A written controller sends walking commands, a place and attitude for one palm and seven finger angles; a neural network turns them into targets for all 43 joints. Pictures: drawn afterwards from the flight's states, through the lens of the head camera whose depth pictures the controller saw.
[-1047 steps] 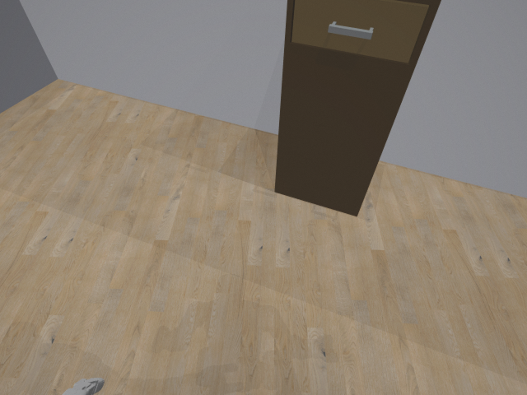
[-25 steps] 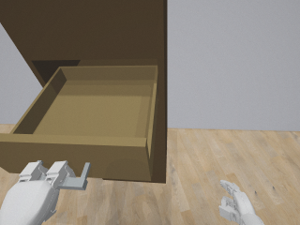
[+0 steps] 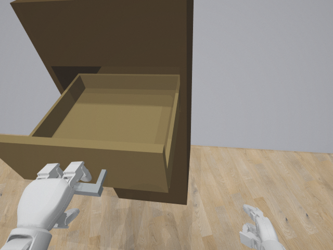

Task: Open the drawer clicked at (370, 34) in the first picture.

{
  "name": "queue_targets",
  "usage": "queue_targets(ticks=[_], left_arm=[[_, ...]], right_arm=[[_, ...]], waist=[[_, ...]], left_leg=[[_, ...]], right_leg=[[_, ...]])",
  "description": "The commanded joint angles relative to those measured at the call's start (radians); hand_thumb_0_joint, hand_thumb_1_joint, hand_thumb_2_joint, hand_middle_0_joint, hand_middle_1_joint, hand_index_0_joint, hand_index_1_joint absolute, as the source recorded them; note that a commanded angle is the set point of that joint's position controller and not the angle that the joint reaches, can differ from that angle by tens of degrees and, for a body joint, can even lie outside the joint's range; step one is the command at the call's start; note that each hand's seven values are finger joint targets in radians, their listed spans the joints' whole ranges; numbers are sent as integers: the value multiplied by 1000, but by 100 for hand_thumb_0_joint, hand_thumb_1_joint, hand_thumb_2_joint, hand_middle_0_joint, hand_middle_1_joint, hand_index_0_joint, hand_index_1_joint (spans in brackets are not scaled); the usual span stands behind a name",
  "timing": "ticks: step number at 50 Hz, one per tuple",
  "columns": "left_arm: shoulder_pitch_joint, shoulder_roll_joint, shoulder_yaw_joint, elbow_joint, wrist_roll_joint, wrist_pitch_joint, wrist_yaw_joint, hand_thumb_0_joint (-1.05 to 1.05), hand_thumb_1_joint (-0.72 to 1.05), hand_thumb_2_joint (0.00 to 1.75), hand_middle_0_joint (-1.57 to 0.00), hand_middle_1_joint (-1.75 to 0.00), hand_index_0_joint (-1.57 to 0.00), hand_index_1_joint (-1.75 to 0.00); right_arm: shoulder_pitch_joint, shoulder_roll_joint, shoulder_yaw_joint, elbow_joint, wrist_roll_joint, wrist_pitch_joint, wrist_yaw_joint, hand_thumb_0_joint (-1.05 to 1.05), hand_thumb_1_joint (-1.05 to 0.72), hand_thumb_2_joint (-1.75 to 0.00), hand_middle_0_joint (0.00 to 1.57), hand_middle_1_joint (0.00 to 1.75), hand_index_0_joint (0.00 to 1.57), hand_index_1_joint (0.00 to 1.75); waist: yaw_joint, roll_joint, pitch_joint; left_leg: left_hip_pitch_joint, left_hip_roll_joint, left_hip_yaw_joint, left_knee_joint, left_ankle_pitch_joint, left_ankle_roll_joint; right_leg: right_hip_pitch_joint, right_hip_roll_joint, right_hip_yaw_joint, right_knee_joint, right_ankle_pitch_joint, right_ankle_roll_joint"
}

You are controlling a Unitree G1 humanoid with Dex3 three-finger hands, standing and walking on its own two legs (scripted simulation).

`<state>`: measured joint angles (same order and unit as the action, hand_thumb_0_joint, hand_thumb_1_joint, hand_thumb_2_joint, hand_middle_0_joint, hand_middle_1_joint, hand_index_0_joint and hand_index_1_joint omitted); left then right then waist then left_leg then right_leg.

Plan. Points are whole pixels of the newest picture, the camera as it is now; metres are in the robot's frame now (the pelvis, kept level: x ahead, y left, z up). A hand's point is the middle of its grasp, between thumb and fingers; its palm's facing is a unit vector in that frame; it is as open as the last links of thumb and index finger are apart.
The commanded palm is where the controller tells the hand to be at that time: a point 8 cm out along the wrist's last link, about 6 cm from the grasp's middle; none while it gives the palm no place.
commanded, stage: open the thumb to release the handle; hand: left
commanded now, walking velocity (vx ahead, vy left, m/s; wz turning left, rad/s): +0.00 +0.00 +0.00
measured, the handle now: (74, 179) +0.22 +0.24 +0.10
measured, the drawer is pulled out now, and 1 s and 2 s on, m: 0.29 0.29 0.29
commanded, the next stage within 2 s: lift the hand off the handle in 0.14 s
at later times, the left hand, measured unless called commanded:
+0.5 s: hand (67, 206) +0.17 +0.24 +0.08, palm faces +0.09 -0.11 -0.99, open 13.7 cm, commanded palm +0.15 +0.25 +0.12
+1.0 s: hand (55, 192) +0.18 +0.25 +0.12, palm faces +0.11 -0.10 -0.99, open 13.3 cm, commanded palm +0.15 +0.25 +0.19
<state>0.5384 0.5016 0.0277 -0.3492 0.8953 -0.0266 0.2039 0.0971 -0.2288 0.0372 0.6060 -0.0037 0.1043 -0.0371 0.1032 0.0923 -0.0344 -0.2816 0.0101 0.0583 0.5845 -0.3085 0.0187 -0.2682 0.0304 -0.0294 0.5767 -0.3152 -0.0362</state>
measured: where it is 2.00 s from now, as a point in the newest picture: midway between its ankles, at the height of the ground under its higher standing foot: outside the picture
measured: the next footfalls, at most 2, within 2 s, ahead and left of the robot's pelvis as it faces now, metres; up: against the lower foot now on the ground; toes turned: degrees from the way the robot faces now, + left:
none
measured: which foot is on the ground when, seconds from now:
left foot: down 0.00-1.00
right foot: down 0.00-1.00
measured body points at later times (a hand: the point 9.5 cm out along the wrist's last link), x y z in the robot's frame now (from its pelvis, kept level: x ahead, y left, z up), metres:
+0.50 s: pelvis -0.01 +0.01 +0.00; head -0.01 -0.03 +0.45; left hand +0.16 +0.24 +0.13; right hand +0.21 -0.20 -0.10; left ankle +0.00 +0.11 -0.73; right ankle -0.01 -0.09 -0.73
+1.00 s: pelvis -0.02 +0.01 +0.01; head -0.03 -0.03 +0.46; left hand +0.17 +0.25 +0.18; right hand +0.22 -0.18 -0.08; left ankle +0.00 +0.11 -0.73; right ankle -0.01 -0.09 -0.73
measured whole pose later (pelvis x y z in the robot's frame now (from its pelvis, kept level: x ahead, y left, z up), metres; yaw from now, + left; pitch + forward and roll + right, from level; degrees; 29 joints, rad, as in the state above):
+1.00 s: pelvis -0.02 +0.01 +0.01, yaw +2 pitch -4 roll +0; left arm 0.31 0.50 -0.02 -0.36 0.88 0.03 0.06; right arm 0.07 -0.25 0.03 0.64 0.01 0.08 -0.03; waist 0.13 0.12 0.02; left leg -0.17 -0.02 0.04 0.45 -0.21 0.04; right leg -0.14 0.00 -0.05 0.44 -0.23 -0.02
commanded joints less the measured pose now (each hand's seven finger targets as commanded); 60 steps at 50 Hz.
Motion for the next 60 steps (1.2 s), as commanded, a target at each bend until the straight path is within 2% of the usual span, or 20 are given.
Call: queue_targets(ticks=[1,8,11,12,19,20,27,29,33,36,38,42,43,45,50,54,56,58,59,60], left_arm=[[-33,190,241,-111,-16,20,23,0,-43,33,-30,-121,-30,-121],[-45,199,267,-100,-17,-14,37,0,-50,30,-30,-120,-30,-120],[-55,157,219,-120,0,-19,46,0,-50,30,-30,-120,-30,-120],[-36,73,129,-118,2,-16,42,0,-50,30,-30,-120,-30,-120],[-220,136,134,-85,64,15,52,0,-50,30,-30,-120,-30,-120],[-221,96,93,-79,62,20,45,0,-50,30,-30,-120,-30,-120],[-318,117,78,-32,59,41,9,0,-50,30,-30,-120,-30,-120],[-389,132,76,-90,57,37,-1,0,-50,30,-30,-120,-30,-120],[-439,159,96,-114,38,36,-17,0,-50,30,-30,-120,-30,-120],[-470,163,97,-139,25,18,-34,0,-50,30,-30,-120,-30,-120],[-460,189,126,-183,10,15,-36,0,-50,30,-30,-120,-30,-120],[-446,168,117,-217,-8,11,-53,0,-50,30,-30,-120,-30,-120],[-417,179,138,-210,-20,24,-59,0,-50,30,-30,-120,-30,-120],[-435,155,101,-236,-17,31,-74,0,-50,30,-30,-120,-30,-120],[-467,181,109,-241,-20,64,-108,0,-50,30,-30,-120,-30,-120],[-492,220,136,-334,-36,63,-122,0,-50,30,-30,-120,-30,-120],[-476,201,125,-315,-52,69,-133,0,-50,30,-30,-120,-30,-120],[-482,261,193,-303,-73,81,-145,0,-50,30,-30,-120,-30,-120],[-525,253,169,-300,-60,82,-157,0,-50,30,-30,-120,-30,-120],[-506,243,168,-282,-68,84,-164,0,-50,30,-30,-120,-30,-120]], right_arm=[[-162,-111,-46,-161,-5,-56,-13,0,-90,-90,20,30,20,30],[-165,-115,-57,-153,-4,-64,-9,0,-90,-90,20,30,20,30],[-157,-112,-64,-154,-8,-67,-2,0,-90,-90,20,30,20,30],[-154,-107,-66,-159,-14,-70,9,0,-90,-90,20,30,20,30],[-158,-103,-63,-140,-18,-68,6,0,-90,-90,20,30,20,30],[-161,-100,-63,-141,-15,-67,6,0,-90,-90,20,30,20,30],[-172,-94,-53,-120,-11,-59,-1,0,-90,-90,20,30,20,30],[-184,-92,-44,-123,-11,-60,0,0,-90,-90,20,30,20,30],[-206,-89,-37,-122,-6,-65,-11,0,-90,-90,20,30,20,30],[-199,-86,-39,-116,-9,-70,-15,0,-90,-90,20,30,20,30],[-220,-89,-32,-132,0,-78,-16,0,-90,-90,20,30,20,30],[-207,-93,-38,-128,-2,-80,-11,0,-90,-90,20,30,20,30],[-227,-94,-33,-135,10,-84,-7,0,-90,-90,20,30,20,30],[-213,-95,-36,-129,5,-82,-1,0,-90,-90,20,30,20,30],[-224,-101,-32,-128,11,-77,2,0,-90,-90,20,30,20,30],[-230,-107,-28,-144,14,-89,5,0,-90,-90,20,30,20,30],[-227,-106,-32,-140,16,-87,6,0,-90,-90,20,30,20,30],[-254,-112,-25,-144,27,-93,7,0,-90,-90,20,30,20,30],[-244,-109,-24,-131,18,-91,11,0,-90,-90,20,30,20,30],[-235,-107,-28,-131,20,-88,11,0,-90,-90,20,30,20,30]], waist=[[28,-70,-51],[30,-67,-76],[31,-43,-99],[20,-61,-87],[11,-79,-100],[7,-64,-99],[3,-96,-66],[6,-47,-93],[5,-25,-91],[6,-60,-87],[16,-6,-112],[15,-28,-103],[17,2,-104],[13,-3,-98],[12,-32,-80],[25,8,-146],[17,-26,-84],[24,-23,-79],[22,-2,-87],[21,-33,-71]], left_leg=[[45,-22,-41,-77,156,3],[54,-28,-47,-78,168,-3],[60,-29,-42,-77,184,-3],[57,-30,-42,-73,191,-2],[64,-25,-51,-83,135,1],[73,-25,-50,-84,141,2],[78,-26,-52,-109,124,3],[103,-22,-59,-125,126,1],[134,-21,-64,-141,141,1],[153,-21,-64,-158,146,5],[168,-19,-70,-168,153,0],[175,-17,-69,-186,204,-3],[173,-13,-72,-190,194,-8],[175,-13,-69,-201,205,-7],[174,-10,-72,-225,183,-5],[194,-9,-78,-229,213,-8],[194,-7,-76,-234,226,-8],[180,-4,-83,-237,193,-8],[179,-11,-78,-240,203,-8],[180,-11,-76,-241,215,-7]], right_leg=[[8,-35,88,-158,169,16],[13,-31,99,-165,175,11],[5,-33,76,-149,186,10],[-16,-33,61,-140,191,12],[-40,-31,60,-146,81,5],[-40,-30,51,-144,91,5],[-32,-27,47,-168,67,10],[-11,-29,46,-172,57,5],[15,-26,48,-197,67,4],[26,-28,41,-218,63,10],[54,-24,51,-221,70,5],[72,-27,28,-225,117,9],[82,-22,40,-226,106,5],[83,-26,24,-225,112,8],[100,-27,20,-236,91,11],[148,-29,20,-226,121,10],[124,-28,12,-241,129,14],[141,-24,26,-244,112,13],[142,-32,18,-242,110,13],[138,-31,15,-245,120,15]])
